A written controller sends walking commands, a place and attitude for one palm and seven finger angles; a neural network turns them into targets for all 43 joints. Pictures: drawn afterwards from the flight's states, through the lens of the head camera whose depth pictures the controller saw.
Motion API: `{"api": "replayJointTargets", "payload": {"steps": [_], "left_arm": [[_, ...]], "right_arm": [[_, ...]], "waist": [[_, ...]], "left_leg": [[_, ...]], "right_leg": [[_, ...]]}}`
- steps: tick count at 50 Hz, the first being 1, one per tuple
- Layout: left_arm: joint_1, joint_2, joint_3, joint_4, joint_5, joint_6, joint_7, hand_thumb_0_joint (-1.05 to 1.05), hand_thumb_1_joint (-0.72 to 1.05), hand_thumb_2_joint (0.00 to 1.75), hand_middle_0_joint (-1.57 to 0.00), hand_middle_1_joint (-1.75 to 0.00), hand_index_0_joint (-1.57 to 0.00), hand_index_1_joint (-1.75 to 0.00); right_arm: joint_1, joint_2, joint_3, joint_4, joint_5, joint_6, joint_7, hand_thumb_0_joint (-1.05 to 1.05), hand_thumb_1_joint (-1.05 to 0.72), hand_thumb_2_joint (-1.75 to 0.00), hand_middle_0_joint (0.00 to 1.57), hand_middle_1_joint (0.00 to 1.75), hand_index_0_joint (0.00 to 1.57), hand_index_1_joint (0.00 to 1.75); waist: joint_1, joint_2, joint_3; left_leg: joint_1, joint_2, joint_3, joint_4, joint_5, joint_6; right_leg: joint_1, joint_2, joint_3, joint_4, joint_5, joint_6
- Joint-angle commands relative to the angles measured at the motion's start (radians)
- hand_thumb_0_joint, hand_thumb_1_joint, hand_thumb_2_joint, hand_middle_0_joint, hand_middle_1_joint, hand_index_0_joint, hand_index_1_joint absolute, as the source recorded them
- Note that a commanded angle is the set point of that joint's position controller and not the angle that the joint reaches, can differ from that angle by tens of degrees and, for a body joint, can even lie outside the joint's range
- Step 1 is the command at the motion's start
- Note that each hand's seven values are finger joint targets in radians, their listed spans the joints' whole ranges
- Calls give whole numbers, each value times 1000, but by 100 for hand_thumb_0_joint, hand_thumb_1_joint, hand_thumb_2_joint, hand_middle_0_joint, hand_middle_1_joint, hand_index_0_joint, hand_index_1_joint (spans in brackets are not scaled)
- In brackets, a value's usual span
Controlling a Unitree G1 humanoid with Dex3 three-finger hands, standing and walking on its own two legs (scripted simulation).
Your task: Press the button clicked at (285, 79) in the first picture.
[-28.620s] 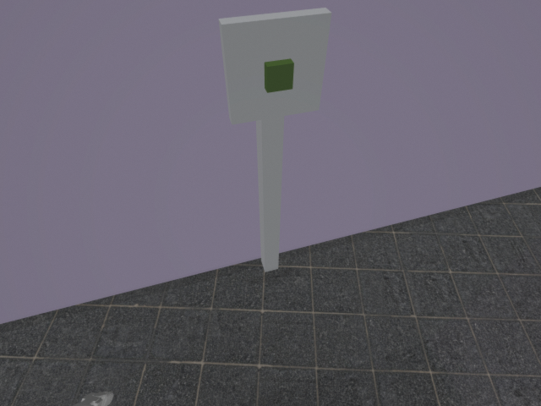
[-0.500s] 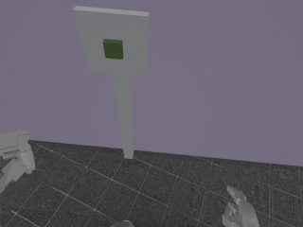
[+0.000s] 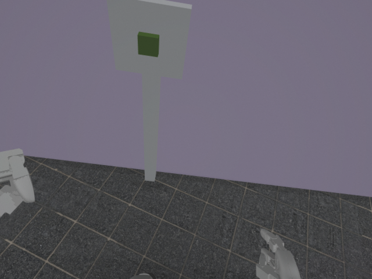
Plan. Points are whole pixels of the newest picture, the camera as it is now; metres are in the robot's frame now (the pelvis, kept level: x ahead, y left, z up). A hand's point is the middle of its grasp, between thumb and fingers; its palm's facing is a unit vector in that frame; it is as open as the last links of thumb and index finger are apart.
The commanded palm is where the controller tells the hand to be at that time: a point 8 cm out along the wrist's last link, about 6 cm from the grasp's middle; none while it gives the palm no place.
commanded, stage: stop stepping back and stand still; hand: left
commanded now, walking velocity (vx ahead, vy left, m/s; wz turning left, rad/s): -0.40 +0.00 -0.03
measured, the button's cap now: (148, 44) +0.70 +0.18 +0.13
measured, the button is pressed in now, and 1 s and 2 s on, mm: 0 0 0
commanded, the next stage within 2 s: let the arm hang, fingers relaxed in 1.60 s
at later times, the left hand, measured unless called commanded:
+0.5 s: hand (33, 258) +0.12 +0.21 +0.16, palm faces +0.29 -0.86 -0.42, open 3.1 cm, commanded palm +0.06 +0.26 +0.18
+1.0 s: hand out of the picture +0.07 +0.22 +0.17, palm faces +0.34 -0.82 -0.46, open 3.1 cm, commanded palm +0.02 +0.27 +0.18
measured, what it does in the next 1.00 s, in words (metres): walks backwards: right foot, then left foot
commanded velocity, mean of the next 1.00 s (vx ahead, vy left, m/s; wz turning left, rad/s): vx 0.10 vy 0.02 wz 0.00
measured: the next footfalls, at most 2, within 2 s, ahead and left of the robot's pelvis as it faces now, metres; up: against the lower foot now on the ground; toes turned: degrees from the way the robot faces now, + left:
right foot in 0.16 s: -0.06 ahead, -0.11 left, +0.00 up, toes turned -7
left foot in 0.34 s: +0.02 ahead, +0.08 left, +0.00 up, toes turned -2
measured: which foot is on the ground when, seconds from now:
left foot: down 0.00-0.16, up 0.18-0.32, down 0.34-0.54, up 0.56-0.82, down 0.84-1.00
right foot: up 0.00-0.14, down 0.16-1.00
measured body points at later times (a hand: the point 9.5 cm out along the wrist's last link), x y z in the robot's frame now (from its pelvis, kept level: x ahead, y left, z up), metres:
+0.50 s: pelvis -0.10 -0.01 +0.00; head -0.10 +0.01 +0.45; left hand +0.10 +0.26 +0.18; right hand +0.02 -0.27 -0.08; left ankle -0.02 +0.08 -0.74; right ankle -0.11 -0.11 -0.73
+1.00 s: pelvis -0.12 -0.01 -0.01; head -0.13 -0.01 +0.44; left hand +0.05 +0.26 +0.19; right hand +0.03 -0.25 -0.08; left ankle -0.13 +0.14 -0.74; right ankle -0.10 -0.10 -0.74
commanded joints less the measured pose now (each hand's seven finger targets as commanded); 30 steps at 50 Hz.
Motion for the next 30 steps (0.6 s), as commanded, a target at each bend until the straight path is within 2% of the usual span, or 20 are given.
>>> {"api": "replayJointTargets", "payload": {"steps": [1, 5, 6, 8, 9, 10, 12, 14, 15, 17, 18, 19, 21, 23, 25, 26, 27, 28, 29, 30], "left_arm": [[-32, 102, 29, -203, -18, -43, 8, 0, 90, 90, -130, -150, -130, -150], [27, 133, 51, -147, -39, -33, -4, 0, 90, 90, -130, -150, -130, -150], [49, 169, 73, -159, -40, -35, -8, 0, 90, 90, -130, -150, -130, -150], [61, 230, 111, -192, -56, -39, -8, 0, 90, 90, -130, -150, -130, -150], [42, 251, 154, -222, -68, -39, 7, 0, 90, 90, -130, -150, -130, -150], [-1, 267, 165, -234, -60, -36, 10, 0, 90, 90, -130, -150, -130, -150], [50, 161, 103, -162, -38, -7, -2, 0, 90, 90, -130, -150, -130, -150], [32, 128, 77, -129, -36, 7, 5, 0, 90, 90, -130, -150, -130, -150], [47, 125, 81, -79, -28, 8, 9, 0, 90, 90, -130, -150, -130, -150], [18, 113, 46, -101, -19, -10, 13, 0, 90, 90, -130, -150, -130, -150], [-14, 125, 43, -108, -18, -15, 14, 0, 90, 90, -130, -150, -130, -150], [13, 126, 55, -63, -23, -17, 15, 0, 90, 90, -130, -150, -130, -150], [-2, 161, 77, -139, -19, -24, 10, 0, 90, 90, -130, -150, -130, -150], [55, 132, 54, -164, -10, -15, 8, 0, 90, 90, -130, -150, -130, -150], [103, 142, 55, -182, -2, -4, 4, 0, 90, 90, -130, -150, -130, -150], [125, 145, 61, -149, 4, 1, 4, 0, 90, 90, -130, -150, -130, -150], [112, 157, 68, -120, 10, 7, 3, 0, 90, 90, -130, -150, -130, -150], [78, 160, 74, -122, -1, 14, 4, 0, 90, 90, -130, -150, -130, -150], [28, 145, 77, -109, -13, 10, 5, 0, 90, 90, -130, -150, -130, -150], [-38, 161, 84, -139, -12, 0, -3, 0, 90, 90, -130, -150, -130, -150]], "right_arm": [[-65, -186, -64, -127, -5, -65, -15, 0, -90, -90, 20, 30, 20, 30], [-61, -183, -57, -137, -6, -43, -21, 0, -90, -90, 20, 30, 20, 30], [-54, -183, -60, -145, -2, -30, -22, 0, -90, -90, 20, 30, 20, 30], [-91, -168, -50, -156, 5, -3, -31, 0, -90, -90, 20, 30, 20, 30], [-112, -173, -42, -168, -6, -4, -36, 0, -90, -90, 20, 30, 20, 30], [-85, -161, -28, -165, -4, -12, -37, 0, -90, -90, 20, 30, 20, 30], [-85, -155, -37, -173, 31, -8, -52, 0, -90, -90, 20, 30, 20, 30], [-102, -160, -30, -164, 30, -17, -69, 0, -90, -90, 20, 30, 20, 30], [-82, -185, -37, -148, 28, -28, -77, 0, -90, -90, 20, 30, 20, 30], [-43, -227, -55, -153, 28, -52, -76, 0, -90, -90, 20, 30, 20, 30], [-39, -227, -55, -157, 32, -59, -70, 0, -90, -90, 20, 30, 20, 30], [-41, -220, -53, -160, 27, -62, -73, 0, -90, -90, 20, 30, 20, 30], [-46, -206, -47, -135, 8, -59, -68, 0, -90, -90, 20, 30, 20, 30], [-64, -204, -44, -155, 12, -57, -55, 0, -90, -90, 20, 30, 20, 30], [-85, -208, -47, -176, 13, -43, -48, 0, -90, -90, 20, 30, 20, 30], [-89, -205, -52, -182, 10, -27, -47, 0, -90, -90, 20, 30, 20, 30], [-92, -199, -64, -187, 9, -6, -47, 0, -90, -90, 20, 30, 20, 30], [-87, -203, -79, -178, 19, 4, -48, 0, -90, -90, 20, 30, 20, 30], [-82, -219, -79, -149, 9, 6, -46, 0, -90, -90, 20, 30, 20, 30], [-61, -214, -76, -131, 6, 5, -45, 0, -90, -90, 20, 30, 20, 30]], "waist": [[-15, 299, -172], [-2, 263, -192], [-2, 176, -202], [8, -143, -162], [26, -121, -161], [16, -152, -180], [-16, -217, -156], [-31, -119, -101], [-27, 10, -76], [-11, 279, -121], [-14, 268, -122], [-13, 192, -111], [-18, 233, -137], [-6, 249, -105], [-2, 225, -79], [4, 148, -62], [8, -50, -35], [13, -271, -7], [0, -216, 29], [-37, -144, -9]], "left_leg": [[196, 182, -176, -341, -243, 30], [214, 97, -66, -302, -232, -59], [260, 28, 9, -172, -219, -85], [252, -84, 33, 335, -232, -100], [105, -88, -18, 509, -318, -92], [4, -61, -55, 555, -325, -84], [-40, -36, -44, 354, -241, -59], [120, -47, 13, 51, -98, -46], [204, -50, 7, -75, -36, -38], [304, 120, -243, -164, 125, 8], [287, 162, -319, -206, 46, 41], [358, 165, -348, -186, 219, 50], [269, 162, -345, -270, 10, 13], [95, 123, -245, -348, -370, 13], [-72, 61, -154, -300, -540, 2], [-145, 8, -103, -180, -555, -11], [-143, -87, -19, 138, -477, -37], [-120, -130, -18, 518, -383, -53], [-163, -109, -64, 680, -323, -56], [-153, -81, -83, 722, -250, -55]], "right_leg": [[94, 7, -80, -269, -59, -17], [263, 0, -125, -692, 88, -53], [228, -61, -83, -783, 140, -82], [-43, -375, 202, -904, 92, -200], [-23, -468, 256, -861, 269, -264], [65, -471, 210, -798, 363, -266], [238, -341, 67, -653, 644, -188], [182, -274, -21, -592, 546, -108], [135, -237, -17, -552, 461, -80], [76, -111, -44, -398, 181, -19], [69, -79, -23, -368, 35, -15], [19, -56, -36, -379, 70, -18], [110, -68, -17, -324, 19, -22], [250, -62, -52, -409, 26, -35], [387, -56, -82, -519, 59, -48], [411, -84, -28, -589, 12, -69], [275, -210, 174, -754, -189, -133], [40, -437, 514, -944, -408, -233], [-15, -450, 516, -945, -316, -252], [-2, -420, 421, -893, -195, -235]]}}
